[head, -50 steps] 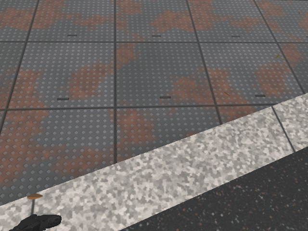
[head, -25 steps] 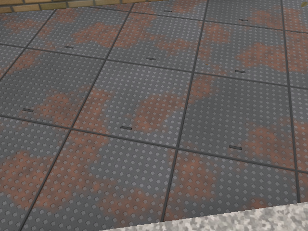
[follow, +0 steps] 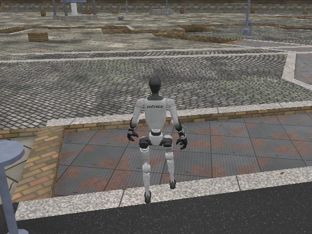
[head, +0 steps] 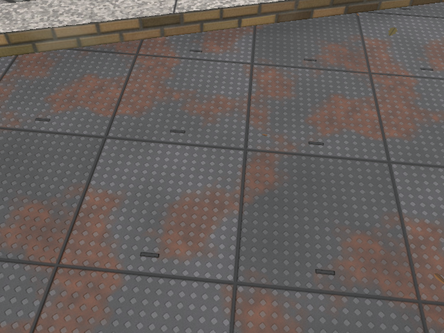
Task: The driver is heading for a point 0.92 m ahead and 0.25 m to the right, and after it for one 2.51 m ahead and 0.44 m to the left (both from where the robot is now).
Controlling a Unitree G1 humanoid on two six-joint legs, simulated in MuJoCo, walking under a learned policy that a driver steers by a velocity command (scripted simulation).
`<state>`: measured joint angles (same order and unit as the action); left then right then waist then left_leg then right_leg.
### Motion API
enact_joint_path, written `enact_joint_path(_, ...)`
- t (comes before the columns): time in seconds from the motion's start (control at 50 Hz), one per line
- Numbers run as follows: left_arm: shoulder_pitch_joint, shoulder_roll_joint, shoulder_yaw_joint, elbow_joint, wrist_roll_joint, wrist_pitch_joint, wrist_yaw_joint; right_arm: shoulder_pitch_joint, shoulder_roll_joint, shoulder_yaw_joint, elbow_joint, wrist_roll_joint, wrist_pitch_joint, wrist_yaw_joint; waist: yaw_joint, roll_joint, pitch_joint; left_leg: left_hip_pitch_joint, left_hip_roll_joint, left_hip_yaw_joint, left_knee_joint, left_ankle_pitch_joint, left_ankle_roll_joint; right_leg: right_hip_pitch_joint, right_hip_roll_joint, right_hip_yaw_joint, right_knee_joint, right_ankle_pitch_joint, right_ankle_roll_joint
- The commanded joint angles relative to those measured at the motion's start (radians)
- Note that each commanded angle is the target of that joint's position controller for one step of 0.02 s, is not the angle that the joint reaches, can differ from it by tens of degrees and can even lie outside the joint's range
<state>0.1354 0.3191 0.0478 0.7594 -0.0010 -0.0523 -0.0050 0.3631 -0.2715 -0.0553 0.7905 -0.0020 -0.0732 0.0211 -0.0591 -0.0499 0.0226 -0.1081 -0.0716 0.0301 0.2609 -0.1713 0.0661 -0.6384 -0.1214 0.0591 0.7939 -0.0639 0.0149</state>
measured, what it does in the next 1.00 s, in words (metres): goes down: right foot, then left foot 0.14 m lower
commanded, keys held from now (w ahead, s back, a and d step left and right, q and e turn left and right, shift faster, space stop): w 0.72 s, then w+e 0.28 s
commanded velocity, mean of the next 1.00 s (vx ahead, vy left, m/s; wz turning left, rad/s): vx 0.50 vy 0.00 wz -0.07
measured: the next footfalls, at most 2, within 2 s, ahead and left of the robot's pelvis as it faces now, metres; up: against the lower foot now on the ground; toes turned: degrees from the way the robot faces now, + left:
right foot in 0.24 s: +0.23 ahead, -0.17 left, +0.00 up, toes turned -3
left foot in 0.74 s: +0.57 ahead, +0.06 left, -0.14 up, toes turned -1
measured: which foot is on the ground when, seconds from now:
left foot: down 0.00-0.24, up 0.26-0.72, down 0.74-1.00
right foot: up 0.00-0.22, down 0.24-0.74, up 0.76-1.00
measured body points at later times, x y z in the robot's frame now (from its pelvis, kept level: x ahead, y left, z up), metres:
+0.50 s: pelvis +0.26 -0.07 -0.02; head +0.28 -0.08 +0.43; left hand +0.25 +0.20 -0.14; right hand +0.45 -0.32 -0.11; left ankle +0.40 +0.09 -0.71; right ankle +0.19 -0.16 -0.75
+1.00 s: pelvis +0.57 -0.02 -0.15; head +0.59 -0.02 +0.30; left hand +0.71 +0.23 -0.27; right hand +0.59 -0.28 -0.29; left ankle +0.53 +0.06 -0.89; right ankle +0.66 -0.20 -0.82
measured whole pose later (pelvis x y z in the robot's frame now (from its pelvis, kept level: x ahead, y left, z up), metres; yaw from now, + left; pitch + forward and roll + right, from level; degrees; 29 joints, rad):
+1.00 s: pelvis +0.57 -0.02 -0.15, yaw -6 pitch +2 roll +3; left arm 0.23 0.25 0.06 0.78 -0.02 -0.05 0.02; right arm 0.29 -0.22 -0.05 0.92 -0.02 -0.09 0.01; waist -0.01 -0.05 0.01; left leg -0.16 -0.07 0.12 0.38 -0.27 0.06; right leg -0.73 -0.11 0.09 0.99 -0.13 0.03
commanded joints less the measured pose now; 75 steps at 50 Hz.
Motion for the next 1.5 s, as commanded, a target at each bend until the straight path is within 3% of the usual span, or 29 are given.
enact_joint_path(0.02,-0.042,0.021,-0.001,-0.062,-0.002,-0.015,-0.009,-0.032,-0.18,-0.047,-0.043,0.01,-0.015,-0.011,0.021,0.115,-0.017,-0.064,0.229,-0.103,-0.113,0.284,0.157,0.105,0.028,-0.036,-0.102,0.146,0.006)
enact_joint_path(0.04,-0.001,0.053,0.015,-0.036,-0.004,-0.021,-0.014,-0.004,-0.191,-0.05,-0.035,-0.012,-0.022,-0.012,0.027,0.107,-0.064,-0.042,0.281,-0.124,-0.073,0.316,0.176,0.136,0.023,-0.023,0.041,0.244,0.001)
enact_joint_path(0.16,-0.115,0.058,0.023,-0.094,-0.016,-0.034,-0.068,0.061,-0.159,-0.044,-0.013,0.007,0.013,-0.014,0.005,0.118,0.022,0.164,0.344,-0.184,0.091,0.361,0.176,-0.103,0.018,-0.038,0.009,-0.048,-0.061)
enact_joint_path(0.22,0.226,0.104,0.061,0.012,-0.009,-0.047,-0.064,-0.065,-0.177,-0.043,-0.053,0.026,0.014,-0.021,0.197,0.118,-0.116,-0.105,0.237,-0.079,0.436,0.674,0.11,0.492,0.145,-0.167,-0.096,-0.012,-0.103)
enact_joint_path(0.24,0.409,0.146,0.075,0.07,0.0,-0.055,-0.054,-0.118,-0.16,-0.039,-0.069,0.025,-0.003,-0.029,0.293,0.043,-0.157,-0.291,0.163,-0.05,0.758,0.465,0.055,0.702,0.087,-0.105,-0.169,0.066,-0.144)
enact_joint_path(0.26,0.346,0.222,0.072,0.039,-0.003,-0.06,-0.053,0.056,-0.029,-0.007,-0.083,0.012,-0.022,-0.024,0.14,-0.256,-0.185,-0.577,0.003,-0.078,1.149,-0.4,-0.003,0.817,-0.172,0.366,-0.279,0.003,-0.299)
enact_joint_path(0.28,0.331,0.164,0.052,0.013,-0.027,-0.057,-0.057,0.076,-0.065,-0.007,-0.077,0.035,-0.044,-0.018,0.135,-0.248,-0.211,-0.675,-0.011,-0.221,1.193,-0.456,0.013,0.816,-0.241,0.59,-0.405,0.103,-0.37)
enact_joint_path(0.3,0.308,0.139,0.054,0.03,-0.036,-0.053,-0.059,-0.028,-0.114,-0.024,-0.11,0.072,-0.037,-0.021,0.134,-0.147,-0.105,-0.792,0.033,-0.188,1.199,-0.376,0.013,0.753,-0.258,0.541,-0.443,0.007,-0.371)
enact_joint_path(0.34,0.178,0.09,0.036,0.011,-0.027,-0.054,-0.064,-0.119,-0.12,-0.027,-0.136,0.031,-0.001,-0.036,0.07,0.033,-0.012,-0.712,0.126,-0.169,1.038,-0.254,0.011,0.515,-0.218,0.39,-0.451,0.013,-0.312)
enact_joint_path(0.4,0.144,0.109,0.041,0.018,0.006,-0.064,-0.037,-0.108,-0.07,-0.015,-0.126,0.01,0.018,-0.015,0.033,0.027,-0.012,-0.583,0.182,-0.137,0.871,-0.071,-0.013,0.378,-0.167,0.265,-0.491,0.041,-0.299)
enact_joint_path(0.42,0.182,0.09,0.035,0.026,0.003,-0.075,-0.019,-0.163,-0.096,-0.025,-0.138,0.027,0.007,-0.003,0.042,0.031,0.004,-0.626,0.195,-0.174,0.747,0.059,-0.003,0.417,-0.118,0.2,-0.485,-0.039,-0.251)
enact_joint_path(0.48,0.242,0.076,0.032,0.06,-0.022,-0.064,0.035,-0.296,-0.034,-0.007,-0.17,-0.013,-0.022,0.03,0.089,0.012,-0.003,-0.46,0.12,-0.061,0.376,0.517,0.0,0.324,0.002,0.025,-0.453,-0.125,-0.199)
enact_joint_path(0.52,0.283,0.074,0.034,0.072,-0.02,-0.052,0.047,-0.323,-0.017,-0.003,-0.163,-0.002,-0.022,0.054,0.103,0.004,-0.008,-0.341,0.088,-0.037,0.309,0.662,0.01,0.267,0.002,0.005,-0.411,-0.19,-0.188)
enact_joint_path(0.68,0.402,0.034,0.029,0.09,-0.027,0.007,0.053,-0.443,-0.021,0.018,-0.16,0.019,-0.028,0.075,0.182,0.033,0.091,-0.532,0.181,-0.126,0.033,0.531,0.012,0.591,-0.071,0.137,-0.042,-0.152,-0.169)
enact_joint_path(0.74,0.398,0.036,0.036,0.111,-0.01,0.001,0.021,-0.054,-0.074,-0.023,-0.021,-0.005,-0.027,0.05,-0.005,0.144,-0.118,0.172,0.169,-0.063,0.071,0.643,0.076,0.248,0.062,0.018,0.478,-0.147,-0.126)
enact_joint_path(0.76,0.451,-0.035,0.017,0.103,-0.017,-0.021,0.001,0.089,-0.122,-0.027,0.008,-0.02,-0.02,0.048,-0.046,0.299,-0.266,0.576,0.332,-0.174,0.397,1.042,0.161,-0.127,0.159,0.028,0.907,-0.729,-0.081)
enact_joint_path(0.78,0.487,0.019,0.004,0.075,-0.054,-0.049,-0.006,0.169,-0.15,-0.038,0.018,-0.011,-0.003,0.04,-0.078,0.312,-0.404,0.722,0.446,-0.329,0.471,1.015,0.238,-0.278,0.135,0.125,1.021,-0.745,-0.054)
enact_joint_path(0.82,0.296,0.067,0.021,-0.009,-0.092,-0.078,0.016,0.059,-0.192,-0.058,0.009,-0.018,0.008,0.002,-0.044,0.181,-0.344,0.524,0.529,-0.525,0.185,0.163,0.305,-0.434,0.07,0.136,0.818,-0.4,-0.032)
enact_joint_path(0.84,0.242,0.084,0.028,-0.005,-0.064,-0.061,0.043,-0.063,-0.119,-0.033,-0.019,-0.022,-0.002,-0.005,-0.003,0.066,-0.244,0.312,0.526,-0.571,0.069,0.046,0.291,-0.365,0.043,0.085,0.795,-0.298,-0.011)
enact_joint_path(0.9,0.283,-0.009,0.024,0.023,-0.013,0.008,0.047,-0.23,-0.049,-0.012,0.0,-0.019,-0.033,0.01,0.13,0.101,-0.005,-0.184,0.4,-0.301,-0.028,0.276,0.21,-0.085,-0.035,0.114,0.454,-0.209,0.055)
enact_joint_path(1.1,-0.086,-0.047,0.015,-0.108,-0.018,0.001,-0.022,-0.061,-0.12,-0.039,0.102,0.019,-0.004,-0.039,-0.003,0.08,0.018,0.131,0.323,0.044,-0.053,0.425,0.085,-0.062,0.048,-0.043,-0.14,0.099,-0.063)
enact_joint_path(1.2,0.029,0.036,0.055,-0.124,-0.013,0.012,-0.05,-0.103,-0.197,-0.058,0.087,0.019,0.031,-0.053,0.118,0.125,-0.079,0.165,0.324,0.133,0.279,0.905,0.028,0.232,0.168,-0.157,-0.189,-0.117,-0.151)
enact_joint_path(1.22,0.202,0.097,0.087,-0.08,-0.016,0.016,-0.038,-0.113,-0.19,-0.052,0.079,0.017,0.03,-0.056,0.204,0.093,-0.158,0.03,0.285,0.153,0.505,0.814,-0.004,0.501,0.18,-0.118,-0.244,-0.059,-0.192)
enact_joint_path(1.24,0.31,0.22,0.119,-0.061,-0.022,0.022,-0.019,-0.058,-0.116,-0.026,0.039,-0.015,0.013,-0.047,0.195,-0.104,-0.265,-0.347,0.17,0.168,0.886,0.25,-0.058,0.875,-0.051,0.279,-0.256,-0.051,-0.316)
enact_joint_path(1.26,0.295,0.231,0.106,-0.09,-0.025,0.01,-0.02,-0.044,-0.072,-0.002,0.014,-0.017,-0.028,-0.021,0.152,-0.182,-0.395,-0.621,0.008,-0.044,1.113,-0.418,-0.077,1.066,-0.22,0.772,-0.428,-0.153,-0.463)
enact_joint_path(1.3,0.226,0.135,0.076,-0.098,-0.013,-0.004,-0.017,-0.205,-0.151,-0.022,-0.028,0.038,-0.07,0.003,0.17,-0.04,-0.206,-0.733,0.109,-0.127,1.065,-0.277,-0.039,0.887,-0.153,0.535,-0.486,-0.149,-0.368)
enact_joint_path(1.34,0.072,0.057,0.048,-0.126,0.001,-0.01,-0.013,-0.173,-0.15,-0.03,0.011,0.008,-0.052,-0.013,0.073,0.048,-0.089,-0.574,0.188,-0.096,0.909,-0.19,-0.061,0.596,-0.1,0.298,-0.491,0.284,-0.305)
enact_joint_path(1.42,0.054,0.064,0.04,-0.1,0.013,-0.027,-0.006,-0.104,-0.091,-0.022,0.041,0.001,0.0,-0.028,0.022,0.017,-0.09,-0.426,0.182,-0.058,0.782,-0.082,-0.108,0.428,-0.051,0.09,-0.527,0.656,-0.273)
enact_joint_path(1.5,0.066,0.064,0.035,-0.055,0.017,-0.022,0.014,-0.195,-0.061,-0.006,0.02,0.007,0.004,-0.024,0.063,-0.012,-0.087,-0.375,0.154,-0.042,0.497,0.198,-0.102,0.44,0.007,-0.057,-0.542,0.602,-0.194)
